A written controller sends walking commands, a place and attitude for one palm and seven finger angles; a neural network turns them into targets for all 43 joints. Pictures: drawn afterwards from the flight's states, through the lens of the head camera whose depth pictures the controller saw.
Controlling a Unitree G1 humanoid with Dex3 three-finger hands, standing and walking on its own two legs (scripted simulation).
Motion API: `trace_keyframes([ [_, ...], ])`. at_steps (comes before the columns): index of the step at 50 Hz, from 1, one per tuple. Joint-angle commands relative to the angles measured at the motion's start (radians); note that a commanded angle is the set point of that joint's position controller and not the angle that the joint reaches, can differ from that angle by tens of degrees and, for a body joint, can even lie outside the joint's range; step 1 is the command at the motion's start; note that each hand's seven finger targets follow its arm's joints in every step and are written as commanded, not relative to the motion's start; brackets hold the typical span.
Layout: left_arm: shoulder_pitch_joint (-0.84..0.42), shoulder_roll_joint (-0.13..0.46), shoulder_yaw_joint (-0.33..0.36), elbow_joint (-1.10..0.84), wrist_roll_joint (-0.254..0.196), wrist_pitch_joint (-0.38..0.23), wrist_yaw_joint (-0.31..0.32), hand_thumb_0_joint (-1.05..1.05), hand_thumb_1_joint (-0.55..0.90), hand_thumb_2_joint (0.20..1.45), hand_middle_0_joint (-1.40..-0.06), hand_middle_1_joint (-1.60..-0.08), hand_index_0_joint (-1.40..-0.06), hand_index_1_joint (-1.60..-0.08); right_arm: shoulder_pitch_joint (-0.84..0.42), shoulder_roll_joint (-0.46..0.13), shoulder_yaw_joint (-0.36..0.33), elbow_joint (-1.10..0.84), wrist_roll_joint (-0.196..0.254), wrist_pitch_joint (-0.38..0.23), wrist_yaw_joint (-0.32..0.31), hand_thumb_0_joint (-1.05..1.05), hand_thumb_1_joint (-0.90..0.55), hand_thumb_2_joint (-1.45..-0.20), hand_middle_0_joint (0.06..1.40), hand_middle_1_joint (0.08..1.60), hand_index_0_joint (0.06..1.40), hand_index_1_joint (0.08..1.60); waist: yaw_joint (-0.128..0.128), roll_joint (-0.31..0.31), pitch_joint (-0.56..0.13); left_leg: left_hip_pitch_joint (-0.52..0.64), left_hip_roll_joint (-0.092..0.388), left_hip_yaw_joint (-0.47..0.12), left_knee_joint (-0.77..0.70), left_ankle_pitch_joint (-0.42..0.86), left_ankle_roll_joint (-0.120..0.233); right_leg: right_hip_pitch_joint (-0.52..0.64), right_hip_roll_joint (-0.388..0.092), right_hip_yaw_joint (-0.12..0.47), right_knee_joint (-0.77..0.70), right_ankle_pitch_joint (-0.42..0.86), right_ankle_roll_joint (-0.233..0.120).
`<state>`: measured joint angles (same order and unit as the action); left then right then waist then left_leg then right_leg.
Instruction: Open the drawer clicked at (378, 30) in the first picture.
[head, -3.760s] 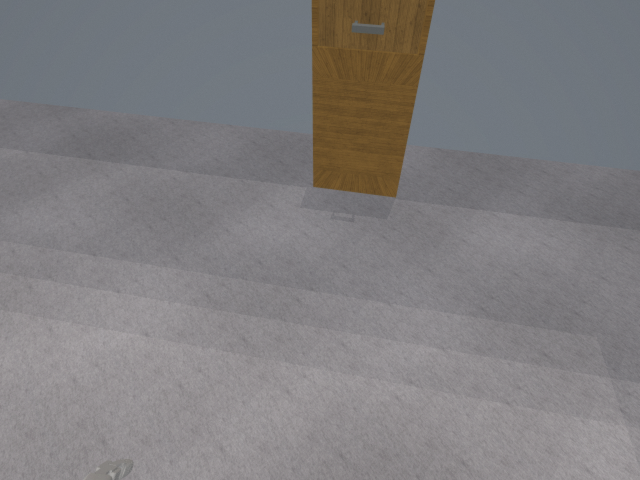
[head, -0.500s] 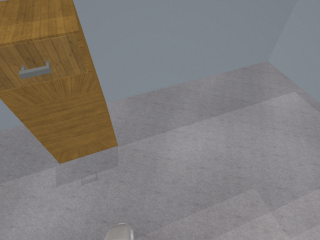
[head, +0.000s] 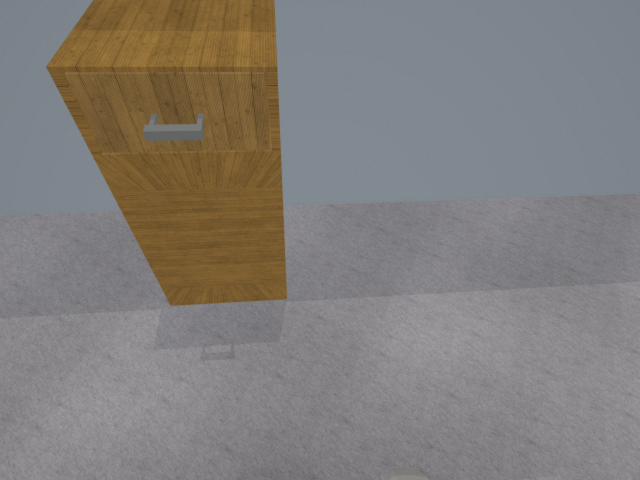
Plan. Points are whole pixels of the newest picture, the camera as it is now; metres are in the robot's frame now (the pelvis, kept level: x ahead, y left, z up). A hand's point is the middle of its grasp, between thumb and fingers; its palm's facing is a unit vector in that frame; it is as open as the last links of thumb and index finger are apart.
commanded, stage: turn to face it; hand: left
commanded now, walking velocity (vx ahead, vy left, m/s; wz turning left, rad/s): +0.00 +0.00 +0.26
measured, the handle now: (175, 125) +0.72 +0.34 +0.00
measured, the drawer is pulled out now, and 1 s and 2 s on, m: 0.00 0.00 0.00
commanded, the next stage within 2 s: take the last steps up to it in 0.20 s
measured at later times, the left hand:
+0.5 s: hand out of the picture -0.02 +0.11 -0.15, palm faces +0.27 -0.93 -0.24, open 7.3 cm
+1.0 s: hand out of the picture +0.03 +0.21 -0.17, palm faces +0.27 -0.95 -0.18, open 7.4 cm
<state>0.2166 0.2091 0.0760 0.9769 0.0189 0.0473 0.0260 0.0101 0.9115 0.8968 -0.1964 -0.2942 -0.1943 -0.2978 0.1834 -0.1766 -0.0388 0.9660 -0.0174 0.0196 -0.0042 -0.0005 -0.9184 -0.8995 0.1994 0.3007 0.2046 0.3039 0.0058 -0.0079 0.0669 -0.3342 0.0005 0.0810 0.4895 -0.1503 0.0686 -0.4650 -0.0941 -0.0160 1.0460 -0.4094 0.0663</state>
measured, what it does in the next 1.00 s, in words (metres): steps on the spot: right foot, then left foot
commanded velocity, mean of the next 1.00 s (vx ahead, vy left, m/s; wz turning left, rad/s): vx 0.21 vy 0.04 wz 0.09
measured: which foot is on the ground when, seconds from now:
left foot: down 0.00-0.20, up 0.22-0.74, down 0.76-1.00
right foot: up 0.00-0.18, down 0.20-0.76, up 0.78-1.00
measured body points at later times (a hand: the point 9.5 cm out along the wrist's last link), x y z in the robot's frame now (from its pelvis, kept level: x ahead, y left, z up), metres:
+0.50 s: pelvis -0.01 -0.07 +0.01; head +0.00 -0.10 +0.46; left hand -0.03 +0.16 -0.13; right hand +0.07 -0.31 -0.15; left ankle -0.06 +0.08 -0.66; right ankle +0.00 -0.16 -0.74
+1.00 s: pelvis +0.07 +0.03 +0.01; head +0.07 +0.04 +0.46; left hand +0.02 +0.26 -0.16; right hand +0.14 -0.20 -0.14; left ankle +0.00 +0.11 -0.74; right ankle +0.13 -0.08 -0.67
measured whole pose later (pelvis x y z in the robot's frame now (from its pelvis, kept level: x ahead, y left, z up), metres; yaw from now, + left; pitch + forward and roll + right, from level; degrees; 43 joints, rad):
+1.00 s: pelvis +0.07 +0.03 +0.01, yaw +11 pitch -1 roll +1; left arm 0.29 0.19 0.06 1.08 0.03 0.00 -0.01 0.01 0.91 0.90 -0.19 -0.29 -0.19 -0.30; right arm 0.30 -0.16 -0.04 1.05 -0.01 -0.06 -0.02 -0.02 -0.95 -0.90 0.20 0.30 0.20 0.30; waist 0.02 -0.05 0.02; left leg -0.04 -0.01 0.16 0.33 -0.28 0.04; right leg -0.53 -0.11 -0.08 1.02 -0.27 0.02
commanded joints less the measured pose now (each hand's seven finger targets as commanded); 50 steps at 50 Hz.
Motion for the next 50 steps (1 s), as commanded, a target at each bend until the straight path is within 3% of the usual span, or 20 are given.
trace_keyframes([
  [1,0.038,0.035,0.003,-0.062,0.003,-0.009,0.000,0.000,0.900,0.900,-0.200,-0.300,-0.200,-0.300,0.045,-0.181,-0.055,-0.056,-0.006,-0.011,-0.009,0.000,-0.900,-0.900,0.200,0.300,0.200,0.300,-0.026,0.145,-0.098,0.073,0.241,-0.290,-0.242,-0.101,0.103,0.024,0.020,-0.028,-0.116,-0.008,0.004],
  [5,0.034,0.034,-0.005,-0.075,-0.002,-0.020,0.002,0.000,0.900,0.900,-0.200,-0.300,-0.200,-0.300,0.057,-0.191,-0.063,-0.053,-0.010,-0.003,-0.006,0.000,-0.900,-0.900,0.200,0.300,0.200,0.300,-0.031,0.179,-0.118,0.093,0.241,-0.339,-0.206,-0.033,0.106,0.099,0.051,-0.034,-0.290,-0.036,-0.008],
  [8,0.135,0.048,-0.004,-0.047,-0.007,-0.035,0.006,0.000,0.900,0.900,-0.200,-0.300,-0.200,-0.300,0.014,-0.181,-0.064,-0.063,-0.001,0.002,-0.002,0.000,-0.900,-0.900,0.200,0.300,0.200,0.300,0.024,0.145,-0.135,-0.008,0.189,-0.295,-0.108,-0.017,0.048,0.307,0.057,-0.043,-0.580,0.155,-0.016],
  [9,0.155,0.089,0.001,-0.042,0.002,-0.044,0.012,0.000,0.900,0.900,-0.200,-0.300,-0.200,-0.300,0.026,-0.138,-0.061,-0.067,0.007,0.005,0.003,0.000,-0.900,-0.900,0.200,0.300,0.200,0.300,0.026,0.032,-0.126,-0.107,0.117,-0.234,-0.002,-0.096,-0.010,0.399,-0.031,0.045,-0.720,0.152,-0.041],
  [10,0.147,0.192,0.017,-0.055,0.015,-0.054,0.018,0.000,0.900,0.900,-0.200,-0.300,-0.200,-0.300,0.036,-0.060,-0.047,-0.091,0.013,0.008,0.006,0.000,-0.900,-0.900,0.200,0.300,0.200,0.300,0.023,-0.264,-0.097,-0.268,-0.024,-0.077,0.224,-0.279,-0.093,0.420,-0.286,0.338,-0.827,0.144,-0.132],
  [11,0.103,0.221,0.013,-0.084,0.006,-0.048,0.018,0.000,0.900,0.900,-0.200,-0.300,-0.200,-0.300,-0.009,-0.109,-0.056,-0.108,0.003,0.016,0.004,0.000,-0.900,-0.900,0.200,0.300,0.200,0.300,0.034,-0.254,-0.064,-0.219,-0.006,-0.108,0.406,-0.394,-0.092,0.233,-0.389,0.361,-0.844,0.198,-0.208],
  [12,0.042,0.186,0.012,-0.098,0.008,-0.046,0.022,0.000,0.900,0.900,-0.200,-0.300,-0.200,-0.300,0.001,-0.114,-0.064,-0.101,-0.002,0.026,0.007,0.000,-0.900,-0.900,0.200,0.300,0.200,0.300,0.002,-0.185,-0.048,-0.199,0.005,-0.135,0.518,-0.352,-0.089,0.171,-0.348,0.283,-0.841,0.197,-0.223],
  [14,-0.020,0.135,0.000,-0.101,0.004,-0.053,0.017,0.000,0.900,0.900,-0.200,-0.300,-0.200,-0.300,0.037,-0.106,-0.063,-0.045,-0.005,0.037,0.011,0.000,-0.900,-0.900,0.200,0.300,0.200,0.300,-0.032,-0.154,0.009,-0.208,0.024,-0.117,0.649,-0.256,-0.099,0.156,-0.236,0.157,-0.799,0.265,-0.181],
  [16,0.018,0.106,-0.009,-0.085,0.001,-0.065,0.012,0.000,0.900,0.900,-0.200,-0.300,-0.200,-0.300,0.081,-0.091,-0.055,-0.020,-0.005,0.032,0.012,0.000,-0.900,-0.900,0.200,0.300,0.200,0.300,-0.028,-0.136,-0.019,-0.220,0.029,-0.098,0.658,-0.192,-0.115,0.244,-0.194,0.075,-0.772,0.330,-0.159],
  [21,0.181,0.103,-0.004,-0.015,0.004,-0.088,0.008,0.000,0.900,0.900,-0.200,-0.300,-0.200,-0.300,-0.006,-0.096,-0.049,-0.031,-0.016,0.018,0.025,0.000,-0.900,-0.900,0.200,0.300,0.200,0.300,0.048,-0.114,-0.007,-0.300,0.074,-0.081,0.569,-0.166,-0.130,0.400,-0.250,0.145,-0.844,0.090,-0.173],
  [27,0.256,0.116,0.001,0.044,0.016,-0.103,-0.001,0.000,0.900,0.900,-0.200,-0.300,-0.200,-0.300,-0.074,-0.080,-0.038,-0.045,-0.010,0.000,0.038,0.000,-0.900,-0.900,0.200,0.300,0.200,0.300,0.077,-0.143,0.014,-0.271,0.092,-0.043,0.377,-0.216,-0.107,0.433,-0.283,0.163,-0.900,-0.035,-0.205],
  [32,0.253,0.129,0.003,0.082,0.020,-0.101,-0.009,0.000,0.900,0.900,-0.200,-0.300,-0.200,-0.300,-0.061,-0.049,-0.023,-0.042,-0.001,-0.018,0.042,0.000,-0.900,-0.900,0.200,0.300,0.200,0.300,0.063,-0.182,-0.005,-0.096,0.061,0.009,0.181,-0.241,-0.074,0.361,-0.259,0.094,-0.883,-0.007,-0.201],
  [35,0.214,0.123,0.000,0.099,0.008,-0.090,-0.014,0.000,0.900,0.900,-0.200,-0.300,-0.200,-0.300,0.053,-0.051,-0.016,0.007,-0.001,-0.035,0.032,0.000,-0.900,-0.900,0.200,0.300,0.200,0.300,0.004,-0.130,-0.020,0.199,0.015,0.088,-0.045,-0.119,-0.069,0.191,-0.176,-0.018,-0.786,-0.042,-0.151],
  [36,0.208,0.098,-0.006,0.101,0.004,-0.087,-0.018,0.000,0.900,0.900,-0.200,-0.300,-0.200,-0.300,0.118,-0.084,-0.021,0.032,0.001,-0.044,0.021,0.000,-0.900,-0.900,0.200,0.300,0.200,0.300,-0.027,-0.044,-0.048,0.331,0.034,0.067,-0.099,-0.135,-0.068,0.119,-0.136,-0.058,-0.692,-0.026,-0.124],
  [38,0.156,-0.002,-0.029,0.052,0.006,-0.082,-0.026,0.000,0.900,0.900,-0.200,-0.300,-0.200,-0.300,0.304,-0.240,-0.059,0.069,-0.008,-0.049,0.001,0.000,-0.900,-0.900,0.200,0.300,0.200,0.300,-0.113,0.331,-0.055,0.483,0.382,-0.411,-0.299,-0.395,0.067,-0.196,0.022,-0.186,-0.217,-0.163,-0.049],
  [39,0.088,0.013,-0.028,0.021,0.013,-0.082,-0.024,0.000,0.900,0.900,-0.200,-0.300,-0.200,-0.300,0.318,-0.246,-0.058,0.075,-0.007,-0.042,-0.006,0.000,-0.900,-0.900,0.200,0.300,0.200,0.300,-0.117,0.232,0.017,0.404,0.426,-0.441,-0.343,-0.416,0.116,-0.255,0.002,-0.097,-0.069,-0.162,-0.067],
  [40,0.088,0.020,-0.021,0.027,0.019,-0.080,-0.026,0.000,0.900,0.900,-0.200,-0.300,-0.200,-0.300,0.253,-0.201,-0.044,0.066,-0.007,-0.044,-0.006,0.000,-0.900,-0.900,0.200,0.300,0.200,0.300,-0.084,0.186,0.040,0.317,0.386,-0.376,-0.349,-0.446,0.106,-0.230,-0.030,-0.062,-0.008,-0.113,-0.083],
  [43,0.132,0.012,-0.019,0.070,0.013,-0.076,-0.042,0.000,0.900,0.900,-0.200,-0.300,-0.200,-0.300,0.148,-0.100,-0.012,0.048,0.000,-0.068,-0.016,0.000,-0.900,-0.900,0.200,0.300,0.200,0.300,-0.022,0.160,0.087,0.214,0.292,-0.206,-0.350,-0.191,0.079,-0.183,-0.057,-0.032,0.057,0.084,-0.072],
  [46,0.138,-0.009,-0.019,0.069,0.012,-0.071,-0.039,0.000,0.900,0.900,-0.200,-0.300,-0.200,-0.300,0.191,-0.077,-0.017,0.057,0.001,-0.092,-0.022,0.000,-0.900,-0.900,0.200,0.300,0.200,0.300,-0.005,0.093,0.049,0.270,0.264,-0.122,-0.316,0.163,0.103,-0.173,-0.043,-0.042,0.024,0.144,-0.053],
  [50,0.054,-0.006,-0.022,0.034,0.007,-0.063,-0.041,0.000,0.900,0.900,-0.200,-0.300,-0.200,-0.300,0.215,-0.087,-0.015,0.087,0.000,-0.099,-0.026,0.000,-0.900,-0.900,0.200,0.300,0.200,0.300,-0.001,0.116,0.056,0.309,0.259,-0.072,-0.301,0.313,0.113,-0.168,-0.035,-0.054,-0.118,0.179,-0.048],
])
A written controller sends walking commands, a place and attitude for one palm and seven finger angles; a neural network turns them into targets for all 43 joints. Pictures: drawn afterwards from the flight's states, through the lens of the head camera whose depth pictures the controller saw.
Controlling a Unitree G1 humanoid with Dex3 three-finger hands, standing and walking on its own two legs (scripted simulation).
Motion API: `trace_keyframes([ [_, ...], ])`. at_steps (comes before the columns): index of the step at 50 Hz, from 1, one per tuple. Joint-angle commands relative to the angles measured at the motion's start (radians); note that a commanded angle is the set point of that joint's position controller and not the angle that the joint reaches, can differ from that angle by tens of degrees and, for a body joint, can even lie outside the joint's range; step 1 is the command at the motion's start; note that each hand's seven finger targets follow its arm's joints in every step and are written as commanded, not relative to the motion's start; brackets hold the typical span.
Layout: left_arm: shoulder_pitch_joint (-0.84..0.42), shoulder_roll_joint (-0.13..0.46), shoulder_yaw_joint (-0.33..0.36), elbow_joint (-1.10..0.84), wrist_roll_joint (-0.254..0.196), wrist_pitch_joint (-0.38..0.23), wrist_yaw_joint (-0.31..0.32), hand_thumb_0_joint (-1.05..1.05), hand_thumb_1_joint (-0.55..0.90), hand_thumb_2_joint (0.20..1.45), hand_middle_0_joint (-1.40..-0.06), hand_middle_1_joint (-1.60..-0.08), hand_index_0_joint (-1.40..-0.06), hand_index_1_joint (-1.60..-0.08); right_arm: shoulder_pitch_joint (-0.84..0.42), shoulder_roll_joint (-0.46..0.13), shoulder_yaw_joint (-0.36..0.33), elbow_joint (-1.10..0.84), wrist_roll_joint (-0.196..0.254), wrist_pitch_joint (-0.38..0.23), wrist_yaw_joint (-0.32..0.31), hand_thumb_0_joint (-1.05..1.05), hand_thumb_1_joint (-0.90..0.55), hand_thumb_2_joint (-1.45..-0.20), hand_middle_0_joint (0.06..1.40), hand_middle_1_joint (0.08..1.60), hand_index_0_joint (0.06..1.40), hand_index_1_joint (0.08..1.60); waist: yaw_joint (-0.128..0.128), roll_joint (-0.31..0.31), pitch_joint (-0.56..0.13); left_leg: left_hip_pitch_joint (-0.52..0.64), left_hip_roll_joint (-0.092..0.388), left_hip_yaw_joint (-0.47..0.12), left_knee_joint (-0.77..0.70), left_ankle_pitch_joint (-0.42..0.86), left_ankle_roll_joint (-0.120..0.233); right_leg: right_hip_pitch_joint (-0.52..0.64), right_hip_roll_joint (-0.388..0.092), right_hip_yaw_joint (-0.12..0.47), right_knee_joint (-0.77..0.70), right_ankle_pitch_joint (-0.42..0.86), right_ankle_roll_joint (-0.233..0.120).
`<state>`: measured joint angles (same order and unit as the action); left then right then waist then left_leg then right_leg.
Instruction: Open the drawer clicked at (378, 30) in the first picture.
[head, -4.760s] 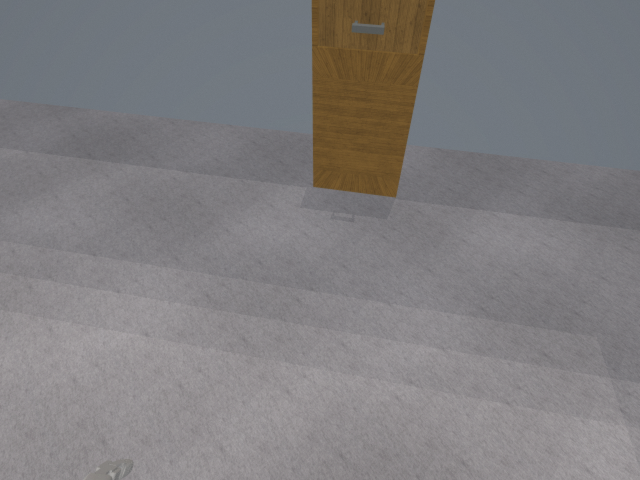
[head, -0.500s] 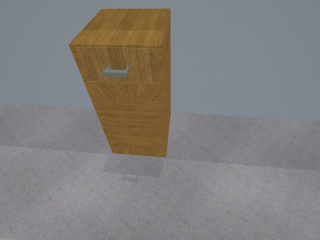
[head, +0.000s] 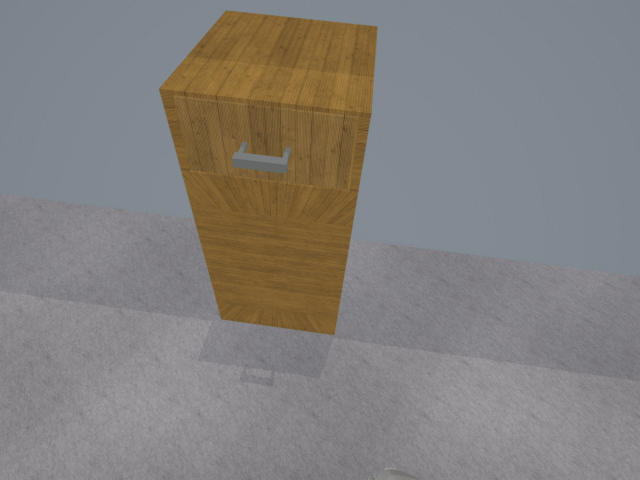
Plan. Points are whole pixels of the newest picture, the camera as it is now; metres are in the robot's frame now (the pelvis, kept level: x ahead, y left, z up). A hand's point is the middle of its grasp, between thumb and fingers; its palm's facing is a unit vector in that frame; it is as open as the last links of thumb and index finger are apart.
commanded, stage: take the last steps up to it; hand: left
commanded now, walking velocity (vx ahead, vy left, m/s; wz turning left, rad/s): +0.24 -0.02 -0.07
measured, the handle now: (263, 156) +0.70 +0.17 -0.01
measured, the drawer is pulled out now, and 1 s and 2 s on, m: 0.00 0.00 0.00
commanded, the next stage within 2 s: come to a stop and stand still in 0.28 s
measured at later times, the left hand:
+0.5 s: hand (229, 445) +0.20 +0.15 -0.17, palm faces +0.03 -0.97 -0.23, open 7.2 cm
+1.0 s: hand (218, 453) +0.19 +0.16 -0.18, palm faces -0.02 -0.96 -0.28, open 7.4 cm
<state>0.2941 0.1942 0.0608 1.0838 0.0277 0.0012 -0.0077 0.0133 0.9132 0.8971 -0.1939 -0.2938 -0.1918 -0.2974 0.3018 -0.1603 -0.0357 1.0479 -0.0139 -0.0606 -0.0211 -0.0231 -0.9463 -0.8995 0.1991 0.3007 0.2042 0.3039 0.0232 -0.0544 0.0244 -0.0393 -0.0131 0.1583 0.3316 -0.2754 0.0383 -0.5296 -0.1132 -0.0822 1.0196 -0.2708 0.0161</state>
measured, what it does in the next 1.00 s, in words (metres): walks ahead: right foot, then left foot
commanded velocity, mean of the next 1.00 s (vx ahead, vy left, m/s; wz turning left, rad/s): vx -0.02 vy -0.01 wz -0.01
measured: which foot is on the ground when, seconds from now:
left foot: down 0.00-0.22, up 0.24-0.62, down 0.64-1.00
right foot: up 0.00-0.20, down 0.22-0.68, up 0.70-0.98, down 1.00-1.00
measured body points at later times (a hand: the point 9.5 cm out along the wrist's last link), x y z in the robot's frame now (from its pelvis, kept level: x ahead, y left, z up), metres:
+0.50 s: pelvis +0.15 -0.04 +0.00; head +0.17 -0.05 +0.45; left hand +0.20 +0.20 -0.15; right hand +0.15 -0.26 -0.17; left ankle +0.17 +0.11 -0.70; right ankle +0.18 -0.11 -0.74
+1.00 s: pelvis +0.14 -0.04 -0.01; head +0.18 -0.06 +0.44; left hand +0.19 +0.21 -0.16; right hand +0.21 -0.27 -0.17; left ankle +0.20 +0.11 -0.74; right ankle +0.10 -0.15 -0.75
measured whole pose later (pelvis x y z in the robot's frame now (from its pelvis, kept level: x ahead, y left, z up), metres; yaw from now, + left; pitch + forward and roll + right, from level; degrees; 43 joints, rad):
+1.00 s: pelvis +0.14 -0.04 -0.01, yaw -4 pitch +0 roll +1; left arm 0.21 0.21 0.05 1.02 0.02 0.04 0.03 0.01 0.91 0.90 -0.20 -0.29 -0.19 -0.30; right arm 0.13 -0.17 -0.04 1.01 -0.02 0.03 -0.02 0.00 -0.91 -0.90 0.20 0.30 0.21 0.30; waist 0.01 0.01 0.08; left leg -0.33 0.08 0.09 0.51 -0.18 -0.04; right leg -0.22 -0.04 -0.03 0.56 -0.33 0.01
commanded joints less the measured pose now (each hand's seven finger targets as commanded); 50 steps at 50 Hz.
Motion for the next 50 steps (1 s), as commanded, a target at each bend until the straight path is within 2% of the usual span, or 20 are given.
trace_keyframes([
  [1,-0.059,0.012,-0.007,-0.088,-0.003,-0.015,-0.007,0.000,0.900,0.900,-0.200,-0.300,-0.200,-0.300,0.109,-0.105,-0.018,0.012,-0.005,-0.017,-0.009,0.000,-0.900,-0.900,0.200,0.300,0.200,0.300,-0.026,0.173,0.107,0.014,0.272,-0.144,-0.134,0.451,0.142,-0.091,-0.011,0.008,-0.138,0.047,-0.002],
  [6,-0.155,0.012,-0.006,-0.133,-0.007,-0.022,-0.006,0.000,0.900,0.900,-0.200,-0.300,-0.200,-0.300,0.134,-0.126,-0.022,0.043,-0.016,-0.005,-0.010,0.000,-0.900,-0.900,0.200,0.300,0.200,0.300,-0.038,0.165,0.128,-0.002,0.294,-0.130,-0.055,0.514,0.120,0.042,0.031,-0.025,-0.343,0.029,-0.038],
  [7,-0.136,0.021,-0.004,-0.127,-0.006,-0.027,-0.005,0.000,0.900,0.900,-0.200,-0.300,-0.200,-0.300,0.140,-0.125,-0.023,0.052,-0.015,-0.003,-0.010,0.000,-0.900,-0.900,0.200,0.300,0.200,0.300,-0.025,0.138,0.114,-0.017,0.287,-0.125,-0.002,0.576,0.109,0.109,0.055,-0.040,-0.381,0.031,-0.045],
  [9,0.049,0.056,0.009,-0.070,0.000,-0.042,-0.001,0.000,0.900,0.900,-0.200,-0.300,-0.200,-0.300,0.122,-0.129,-0.020,0.054,-0.004,-0.002,-0.008,0.000,-0.900,-0.900,0.200,0.300,0.200,0.300,0.062,0.086,0.009,-0.088,0.228,-0.069,0.228,0.597,0.060,0.392,0.085,-0.048,-0.493,0.145,-0.059],
  [10,0.158,0.131,0.026,-0.037,0.006,-0.058,0.008,0.000,0.900,0.900,-0.200,-0.300,-0.200,-0.300,0.135,-0.100,-0.018,0.045,0.006,-0.005,-0.001,0.000,-0.900,-0.900,0.200,0.300,0.200,0.300,0.102,-0.039,-0.083,-0.248,0.157,-0.026,0.467,0.396,0.017,0.606,-0.058,0.124,-0.517,0.237,-0.112],
  [11,0.231,0.219,0.047,-0.028,-0.002,-0.063,0.013,0.000,0.900,0.900,-0.200,-0.300,-0.200,-0.300,0.197,-0.058,-0.014,0.025,0.013,-0.008,0.002,0.000,-0.900,-0.900,0.200,0.300,0.200,0.300,0.088,-0.251,-0.201,-0.432,0.014,-0.003,0.782,-0.252,-0.028,0.762,-0.326,0.500,-0.637,0.435,-0.241],
  [12,0.204,0.216,0.042,-0.042,-0.022,-0.054,0.021,0.000,0.900,0.900,-0.200,-0.300,-0.200,-0.300,0.150,-0.096,-0.019,0.012,0.013,0.007,-0.005,0.000,-0.900,-0.900,0.200,0.300,0.200,0.300,0.088,-0.140,-0.170,-0.454,0.043,-0.126,0.915,-0.325,-0.009,0.676,-0.348,0.511,-0.708,0.393,-0.289],
  [15,-0.021,0.119,0.017,-0.094,-0.020,-0.052,0.031,0.000,0.900,0.900,-0.200,-0.300,-0.200,-0.300,0.083,-0.054,-0.019,0.025,-0.002,0.029,0.007,0.000,-0.900,-0.900,0.200,0.300,0.200,0.300,0.004,0.004,0.008,-0.454,0.131,-0.174,0.925,-0.120,-0.014,0.340,-0.247,0.327,-0.797,0.098,-0.221],
  [18,-0.070,0.073,0.002,-0.094,-0.012,-0.062,0.033,0.000,0.900,0.900,-0.200,-0.300,-0.200,-0.300,0.153,-0.008,-0.015,0.052,-0.011,0.054,0.013,0.000,-0.900,-0.900,0.200,0.300,0.200,0.300,-0.058,0.004,-0.001,-0.368,0.136,-0.141,0.779,-0.045,-0.041,0.230,-0.167,0.149,-0.827,0.151,-0.172],
  [21,-0.051,0.039,-0.007,-0.079,-0.009,-0.057,0.033,0.000,0.900,0.900,-0.200,-0.300,-0.200,-0.300,0.134,0.009,-0.004,0.054,-0.008,0.065,0.006,0.000,-0.900,-0.900,0.200,0.300,0.200,0.300,-0.053,-0.021,-0.001,-0.329,0.121,-0.124,0.606,-0.028,-0.066,0.217,-0.137,0.115,-0.819,0.281,-0.170],
  [26,-0.026,0.098,0.000,-0.061,-0.006,-0.034,0.040,0.000,0.900,0.900,-0.200,-0.300,-0.200,-0.300,0.038,-0.014,0.001,0.020,0.008,0.072,0.001,0.000,-0.900,-0.900,0.200,0.300,0.200,0.300,-0.016,-0.037,-0.051,-0.306,0.084,-0.119,0.379,-0.064,-0.079,0.353,-0.157,0.140,-0.723,0.501,-0.190],
  [29,-0.025,0.099,0.002,-0.050,-0.010,-0.016,0.048,0.000,0.900,0.900,-0.200,-0.300,-0.200,-0.300,0.028,-0.029,-0.003,0.020,0.008,0.074,-0.006,0.000,-0.900,-0.900,0.200,0.300,0.200,0.300,-0.028,-0.059,-0.037,-0.184,0.074,-0.113,0.197,0.059,-0.075,0.307,-0.131,0.120,-0.649,0.465,-0.156],
  [30,-0.026,0.097,0.002,-0.049,-0.013,-0.010,0.048,0.000,0.900,0.900,-0.200,-0.300,-0.200,-0.300,0.049,-0.042,-0.007,0.024,0.007,0.070,-0.006,0.000,-0.900,-0.900,0.200,0.300,0.200,0.300,-0.038,-0.044,-0.045,-0.135,0.083,-0.117,0.122,0.171,-0.069,0.299,-0.106,0.104,-0.603,0.432,-0.126],
  [32,0.020,0.045,-0.007,-0.055,-0.017,0.003,0.051,0.000,0.900,0.900,-0.200,-0.300,-0.200,-0.300,0.026,-0.116,-0.015,0.003,0.003,0.057,-0.012,0.000,-0.900,-0.900,0.200,0.300,0.200,0.300,-0.012,0.129,-0.062,-0.073,0.255,-0.249,0.079,0.585,0.006,0.244,0.006,0.036,-0.503,0.191,-0.047],
  [33,0.039,0.025,-0.013,-0.057,-0.018,0.008,0.054,0.000,0.900,0.900,-0.200,-0.300,-0.200,-0.300,0.000,-0.146,-0.018,-0.010,-0.001,0.061,-0.015,0.000,-0.900,-0.900,0.200,0.300,0.200,0.300,0.001,0.188,-0.043,-0.121,0.316,-0.272,0.049,0.644,0.054,0.259,0.044,0.003,-0.470,0.019,-0.026],
  [36,0.017,0.044,-0.011,-0.055,-0.017,0.031,0.046,0.000,0.900,0.900,-0.200,-0.300,-0.200,-0.300,-0.061,-0.140,-0.020,-0.026,-0.003,0.066,-0.033,0.000,-0.900,-0.900,0.200,0.300,0.200,0.300,-0.013,0.293,-0.002,-0.171,0.347,-0.316,-0.039,0.642,0.136,0.215,0.070,0.041,-0.221,-0.247,-0.013],
  [42,-0.001,0.045,-0.002,-0.083,-0.009,0.037,0.035,0.000,0.900,0.900,-0.200,-0.300,-0.200,-0.300,-0.075,-0.189,-0.046,-0.052,-0.010,0.075,-0.038,0.000,-0.900,-0.900,0.200,0.300,0.200,0.300,-0.039,0.180,-0.099,-0.005,0.350,-0.272,0.050,0.729,0.160,0.102,0.078,0.077,-0.099,-0.256,0.005],
  [47,0.035,0.038,-0.005,-0.085,-0.013,0.023,0.032,0.000,0.900,0.900,-0.200,-0.300,-0.200,-0.300,-0.105,-0.194,-0.054,-0.057,-0.007,0.079,-0.019,0.000,-0.900,-0.900,0.200,0.300,0.200,0.300,-0.019,0.213,-0.127,-0.079,0.281,-0.235,0.081,0.500,0.092,0.292,0.085,0.032,-0.474,-0.064,0.002],
  [48,0.061,0.050,-0.003,-0.076,-0.010,0.018,0.034,0.000,0.900,0.900,-0.200,-0.300,-0.200,-0.300,-0.100,-0.181,-0.055,-0.058,-0.001,0.081,-0.015,0.000,-0.900,-0.900,0.200,0.300,0.200,0.300,-0.009,0.159,-0.131,-0.134,0.240,-0.215,0.123,0.379,0.052,0.377,0.080,0.033,-0.612,0.068,0.004],
  [50,0.030,0.158,0.007,-0.083,0.002,0.006,0.041,0.000,0.900,0.900,-0.200,-0.300,-0.200,-0.300,-0.107,-0.077,-0.035,-0.082,0.010,0.084,-0.003,0.000,-0.900,-0.900,0.200,0.300,0.200,0.300,-0.023,-0.168,-0.059,-0.334,0.073,-0.089,0.251,-0.050,-0.053,0.404,-0.146,0.283,-0.720,0.276,-0.071],
])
